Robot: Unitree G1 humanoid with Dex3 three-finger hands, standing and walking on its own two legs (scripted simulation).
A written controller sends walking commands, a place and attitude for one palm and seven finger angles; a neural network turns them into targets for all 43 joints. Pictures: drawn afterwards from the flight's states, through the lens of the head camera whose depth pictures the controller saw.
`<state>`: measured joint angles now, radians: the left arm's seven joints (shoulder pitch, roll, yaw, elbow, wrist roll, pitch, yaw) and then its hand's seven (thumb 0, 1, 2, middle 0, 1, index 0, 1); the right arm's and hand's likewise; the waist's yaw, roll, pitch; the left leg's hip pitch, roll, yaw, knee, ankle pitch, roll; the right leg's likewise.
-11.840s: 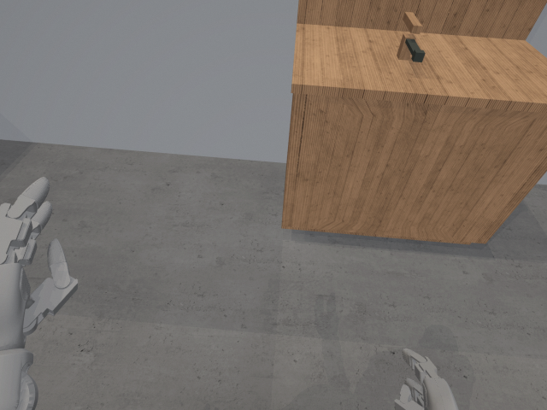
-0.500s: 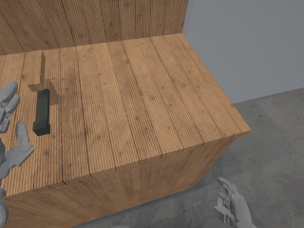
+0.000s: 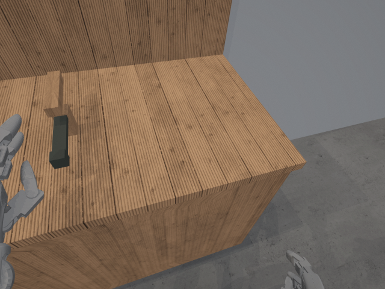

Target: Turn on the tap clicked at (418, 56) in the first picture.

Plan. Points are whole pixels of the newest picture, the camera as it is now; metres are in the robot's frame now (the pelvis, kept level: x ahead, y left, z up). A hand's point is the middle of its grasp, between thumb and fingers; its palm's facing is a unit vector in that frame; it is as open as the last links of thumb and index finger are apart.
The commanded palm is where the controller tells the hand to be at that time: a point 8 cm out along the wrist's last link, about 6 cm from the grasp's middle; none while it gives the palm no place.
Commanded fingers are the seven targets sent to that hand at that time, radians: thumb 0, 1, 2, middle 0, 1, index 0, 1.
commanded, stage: come to a stop and stand still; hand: left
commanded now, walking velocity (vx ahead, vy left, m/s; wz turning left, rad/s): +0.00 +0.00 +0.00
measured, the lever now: (59, 158) +0.33 +0.30 +0.08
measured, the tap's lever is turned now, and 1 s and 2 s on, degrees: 0 0 0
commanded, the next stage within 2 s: look again from close up in 0.60 s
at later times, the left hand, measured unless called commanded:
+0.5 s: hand (50, 172) +0.25 +0.25 +0.16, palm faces +0.37 -0.85 -0.37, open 7.4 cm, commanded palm +0.19 +0.28 +0.18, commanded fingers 0.00 0.90 0.90 -0.20 -0.30 -0.20 -0.30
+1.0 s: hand (60, 182) +0.24 +0.23 +0.15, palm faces +0.26 -0.88 -0.39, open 7.4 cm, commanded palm +0.18 +0.28 +0.18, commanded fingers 0.00 0.90 0.90 -0.20 -0.30 -0.20 -0.30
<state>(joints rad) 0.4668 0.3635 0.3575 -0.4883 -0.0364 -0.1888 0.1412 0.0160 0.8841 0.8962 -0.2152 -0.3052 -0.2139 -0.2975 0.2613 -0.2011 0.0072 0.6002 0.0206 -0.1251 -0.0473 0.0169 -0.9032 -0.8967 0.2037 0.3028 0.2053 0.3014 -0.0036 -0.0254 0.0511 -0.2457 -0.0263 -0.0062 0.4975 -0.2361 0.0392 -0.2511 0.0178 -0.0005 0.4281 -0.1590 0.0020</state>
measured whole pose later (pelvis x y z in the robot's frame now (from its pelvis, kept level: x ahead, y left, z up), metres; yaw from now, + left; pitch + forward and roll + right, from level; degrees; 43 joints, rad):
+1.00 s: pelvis +0.02 +0.01 +0.00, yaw -1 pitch -1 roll -1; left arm 0.46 0.37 0.32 -0.43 -0.05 -0.25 0.07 0.01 0.89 0.90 -0.21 -0.30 -0.21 -0.30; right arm 0.21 -0.20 0.01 0.56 0.01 -0.14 0.00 0.02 -0.90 -0.90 0.21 0.30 0.21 0.30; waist -0.01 -0.02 0.06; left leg -0.20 -0.03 0.03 0.48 -0.26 0.05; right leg -0.23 0.01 0.03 0.45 -0.19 0.01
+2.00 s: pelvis +0.03 +0.02 +0.00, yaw -1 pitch -1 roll -1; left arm 0.43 0.38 0.37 -0.48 -0.05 -0.24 0.09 0.02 0.88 0.90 -0.22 -0.31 -0.21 -0.30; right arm 0.17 -0.19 0.02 0.57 0.01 -0.14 -0.01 0.02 -0.90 -0.90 0.20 0.30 0.21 0.30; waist 0.02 -0.04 0.08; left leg -0.19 -0.04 0.02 0.47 -0.26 0.06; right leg -0.20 0.00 0.02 0.40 -0.18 0.03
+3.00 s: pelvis +0.00 -0.04 -0.02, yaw +3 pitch +0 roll +0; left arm 0.22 0.40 0.37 -0.27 -0.14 0.04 0.07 0.02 0.89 0.90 -0.21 -0.30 -0.21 -0.30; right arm 0.15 -0.25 0.05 0.64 0.03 -0.11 -0.07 0.02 -0.90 -0.90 0.21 0.30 0.21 0.30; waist 0.08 0.04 -0.03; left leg -0.37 -0.01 -0.08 0.72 -0.35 -0.01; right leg -0.37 0.04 -0.10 0.69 -0.32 -0.06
